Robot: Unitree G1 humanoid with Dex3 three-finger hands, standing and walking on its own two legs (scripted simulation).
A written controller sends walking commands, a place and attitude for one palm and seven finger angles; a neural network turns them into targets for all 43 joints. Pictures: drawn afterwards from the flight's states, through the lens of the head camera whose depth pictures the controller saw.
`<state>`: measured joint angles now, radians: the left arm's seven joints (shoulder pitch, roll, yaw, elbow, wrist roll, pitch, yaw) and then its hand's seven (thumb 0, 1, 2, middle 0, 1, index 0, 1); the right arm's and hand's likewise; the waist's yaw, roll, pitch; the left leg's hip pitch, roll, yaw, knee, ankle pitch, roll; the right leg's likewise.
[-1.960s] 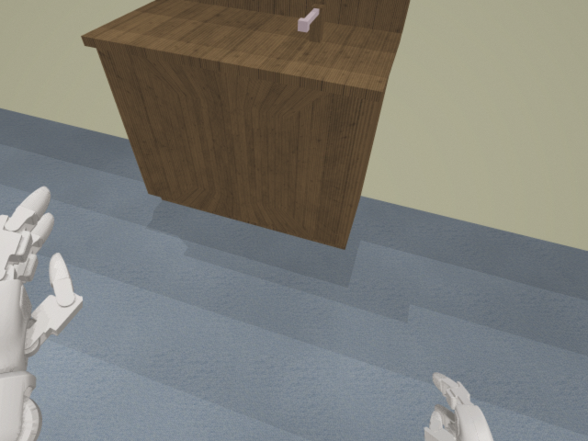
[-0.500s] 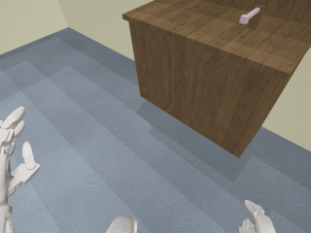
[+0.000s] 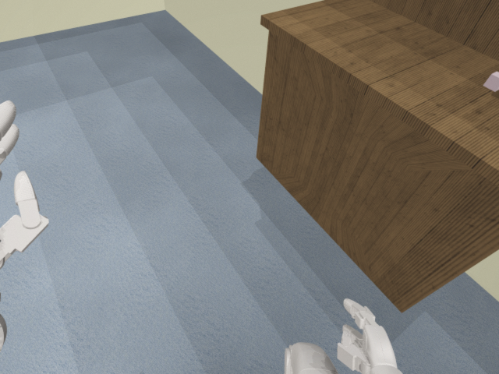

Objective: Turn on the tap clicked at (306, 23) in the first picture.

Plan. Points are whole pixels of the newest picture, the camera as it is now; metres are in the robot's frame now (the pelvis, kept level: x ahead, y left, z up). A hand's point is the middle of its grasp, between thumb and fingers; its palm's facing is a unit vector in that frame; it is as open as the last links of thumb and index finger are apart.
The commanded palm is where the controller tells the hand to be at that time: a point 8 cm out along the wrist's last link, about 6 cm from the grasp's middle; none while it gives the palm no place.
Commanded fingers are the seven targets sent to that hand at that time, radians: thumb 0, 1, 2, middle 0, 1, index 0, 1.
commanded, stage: walk to a spot facing it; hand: left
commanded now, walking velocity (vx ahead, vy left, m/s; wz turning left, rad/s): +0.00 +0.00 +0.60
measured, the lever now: (495, 81) +0.67 -0.53 +0.13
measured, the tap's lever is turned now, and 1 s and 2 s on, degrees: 0 0 0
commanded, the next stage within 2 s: none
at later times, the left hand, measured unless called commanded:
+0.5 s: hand (85, 249) +0.22 +0.18 +0.19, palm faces +0.56 -0.68 -0.48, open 7.4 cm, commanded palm +0.14 +0.22 +0.19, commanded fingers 0.00 0.90 0.90 -0.20 -0.30 -0.20 -0.30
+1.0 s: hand out of the picture +0.05 +0.20 +0.22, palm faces +0.77 -0.46 -0.44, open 7.4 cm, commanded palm -0.01 +0.22 +0.19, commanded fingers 0.00 0.90 0.90 -0.20 -0.30 -0.20 -0.30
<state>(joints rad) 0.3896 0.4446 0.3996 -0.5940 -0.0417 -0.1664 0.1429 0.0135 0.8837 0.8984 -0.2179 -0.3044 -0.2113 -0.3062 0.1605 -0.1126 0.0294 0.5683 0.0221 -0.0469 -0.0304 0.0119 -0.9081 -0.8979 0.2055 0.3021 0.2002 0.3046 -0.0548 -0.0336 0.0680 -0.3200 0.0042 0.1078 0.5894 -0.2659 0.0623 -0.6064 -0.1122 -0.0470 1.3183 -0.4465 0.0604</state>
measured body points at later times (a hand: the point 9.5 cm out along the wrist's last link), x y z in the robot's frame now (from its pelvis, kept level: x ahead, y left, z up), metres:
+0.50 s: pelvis +0.07 -0.10 +0.01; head +0.10 -0.11 +0.46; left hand +0.18 +0.21 +0.22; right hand +0.32 -0.29 -0.07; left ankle +0.02 +0.03 -0.65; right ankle +0.13 -0.17 -0.73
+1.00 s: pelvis +0.01 -0.10 +0.01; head +0.02 -0.08 +0.46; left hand +0.00 +0.22 +0.24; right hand +0.25 -0.17 -0.08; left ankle +0.00 +0.02 -0.73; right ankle +0.09 -0.22 -0.67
